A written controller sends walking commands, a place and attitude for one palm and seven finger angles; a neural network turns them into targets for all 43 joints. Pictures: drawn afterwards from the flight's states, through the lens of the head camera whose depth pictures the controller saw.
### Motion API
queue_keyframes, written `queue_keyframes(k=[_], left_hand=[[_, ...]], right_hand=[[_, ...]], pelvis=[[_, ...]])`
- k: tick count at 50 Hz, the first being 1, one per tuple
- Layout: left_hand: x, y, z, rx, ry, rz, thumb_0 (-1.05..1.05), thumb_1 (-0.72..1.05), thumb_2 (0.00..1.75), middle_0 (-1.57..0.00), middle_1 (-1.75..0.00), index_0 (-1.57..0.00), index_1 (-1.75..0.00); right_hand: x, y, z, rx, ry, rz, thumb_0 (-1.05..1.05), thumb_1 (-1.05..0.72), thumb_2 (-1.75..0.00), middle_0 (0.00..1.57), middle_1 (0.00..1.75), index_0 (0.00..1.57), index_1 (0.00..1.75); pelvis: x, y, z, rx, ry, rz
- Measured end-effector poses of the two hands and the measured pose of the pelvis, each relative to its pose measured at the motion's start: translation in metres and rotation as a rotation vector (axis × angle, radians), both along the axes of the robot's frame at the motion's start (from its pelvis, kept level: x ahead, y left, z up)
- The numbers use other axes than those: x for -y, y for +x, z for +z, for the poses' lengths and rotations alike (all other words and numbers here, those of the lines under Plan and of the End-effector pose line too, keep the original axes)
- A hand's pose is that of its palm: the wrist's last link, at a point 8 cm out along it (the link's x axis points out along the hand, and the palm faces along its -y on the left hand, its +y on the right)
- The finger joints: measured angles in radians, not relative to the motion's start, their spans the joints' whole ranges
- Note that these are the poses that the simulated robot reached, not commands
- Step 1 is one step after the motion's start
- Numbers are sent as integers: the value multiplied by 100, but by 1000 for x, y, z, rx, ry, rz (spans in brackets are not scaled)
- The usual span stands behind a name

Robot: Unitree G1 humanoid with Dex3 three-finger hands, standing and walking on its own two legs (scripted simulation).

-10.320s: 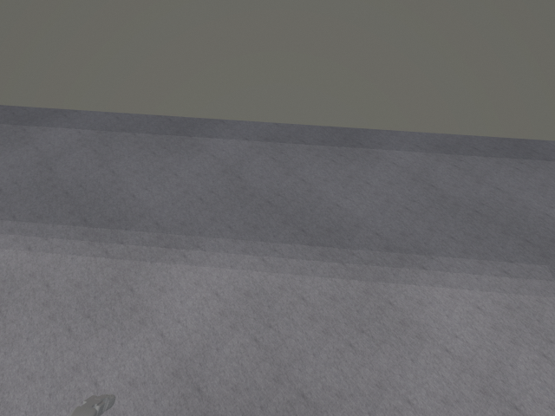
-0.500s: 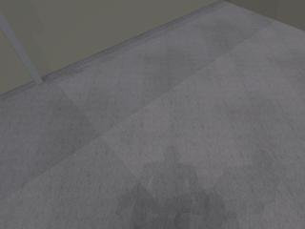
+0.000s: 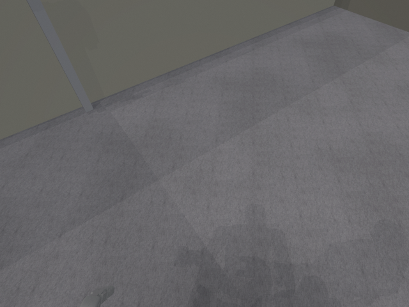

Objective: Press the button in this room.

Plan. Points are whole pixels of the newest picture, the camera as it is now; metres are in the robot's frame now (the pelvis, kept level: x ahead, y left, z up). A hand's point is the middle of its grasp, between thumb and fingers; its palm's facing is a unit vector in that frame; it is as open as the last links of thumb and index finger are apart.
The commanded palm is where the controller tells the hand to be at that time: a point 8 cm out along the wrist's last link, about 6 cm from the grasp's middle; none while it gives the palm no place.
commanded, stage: turn or walk to find it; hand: left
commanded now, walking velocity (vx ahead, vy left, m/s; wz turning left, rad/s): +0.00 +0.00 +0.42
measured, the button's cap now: out of the picture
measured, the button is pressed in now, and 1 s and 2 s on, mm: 0 0 0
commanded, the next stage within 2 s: none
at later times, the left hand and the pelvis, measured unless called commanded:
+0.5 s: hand out of the picture -0.06 +0.21 -0.17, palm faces +0.30 -0.93 -0.24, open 7.4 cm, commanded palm none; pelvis -0.04 +0.01 +0.00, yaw +15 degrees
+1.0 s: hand out of the picture -0.03 +0.22 -0.14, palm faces +0.41 -0.87 -0.27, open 7.4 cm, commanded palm none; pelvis -0.06 -0.01 +0.00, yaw +25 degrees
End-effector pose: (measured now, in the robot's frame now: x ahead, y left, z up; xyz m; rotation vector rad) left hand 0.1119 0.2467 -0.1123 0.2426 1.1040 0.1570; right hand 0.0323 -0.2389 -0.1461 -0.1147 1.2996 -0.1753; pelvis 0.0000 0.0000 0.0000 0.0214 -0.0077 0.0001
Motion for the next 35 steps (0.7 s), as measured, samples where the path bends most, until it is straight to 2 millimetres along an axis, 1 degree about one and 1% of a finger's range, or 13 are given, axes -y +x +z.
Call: queue_keyframes(k=[3, 6, 9, 13, 16, 19, 21, 24, 26, 28, 31, 35], left_hand=[[14, -9, 6, 29, 15, 9, 1, 91, 90, -20, -30, -20, -30], [23, -30, 13, 21, 16, 55, 1, 90, 90, -20, -30, -20, -30], [28, -53, 14, -14, 13, 97, 1, 90, 90, -20, -30, -20, -30], [31, -85, 10, -54, -2, 159, 1, 90, 90, -20, -30, -20, -30], [29, -110, 4, -87, -15, 209, 1, 90, 90, -20, -30, -20, -30], [23, -138, -4, -127, -30, 256, 1, 91, 90, -20, -30, -20, -30], [16, -157, -10, -153, -41, 289, 1, 91, 90, -20, -30, -20, -30], [3, -186, -23, -189, -61, 340, 1, 90, 90, -20, -30, -20, -30], [-9, -205, -35, -210, -75, 375, 1, 90, 90, -20, -30, -20, -30], [-18, -219, -41, -241, -81, 400, 1, 90, 90, -20, -30, -20, -30], [-27, -228, -36, -260, -87, 421, 1, 91, 90, -20, -30, -20, -30], [-37, -224, -25, -205, -88, 436, 1, 91, 90, -20, -30, -20, -30]], right_hand=[[15, -10, -10, -37, 12, 10, 1, -90, -90, 20, 30, 20, 30], [27, -13, -8, -68, 15, 37, 1, -90, -90, 20, 30, 20, 30], [35, -13, -5, -80, 13, 64, 1, -91, -90, 20, 30, 19, 30], [40, -10, -1, -99, -1, 108, 1, -91, -90, 20, 30, 19, 30], [38, -3, 3, -107, -16, 148, 1, -91, -90, 20, 30, 19, 30], [29, 12, 6, -94, -32, 197, 1, -91, -90, 20, 30, 19, 30], [18, 25, 9, -70, -42, 235, 1, -91, -90, 20, 30, 19, 29], [-3, 48, 13, -10, -62, 294, 1, -91, -90, 20, 30, 19, 29], [-19, 61, 14, 45, -74, 330, 1, -91, -90, 20, 30, 19, 30], [-36, 69, 20, 86, -74, 357, 1, -91, -90, 20, 30, 19, 30], [-53, 73, 31, 120, -73, 385, 0, -91, -90, 20, 30, 19, 30], [-68, 72, 36, 122, -62, 417, 0, -90, -90, 20, 30, 20, 30]], pelvis=[[11, -6, -2, 10, -5, 39], [18, -10, 3, 15, 12, 72], [22, -13, 7, 17, 17, 101], [25, -16, 9, 15, 16, 143], [23, -19, 9, 12, 14, 170], [17, -23, 8, 8, 8, 198], [11, -28, 6, 6, 2, 216], [-1, -35, 0, 5, -14, 246], [-11, -39, -7, 5, -27, 267], [-17, -44, -7, 12, -18, 270], [-24, -47, 1, 16, -35, 289], [-29, -52, 9, 17, -47, 322]])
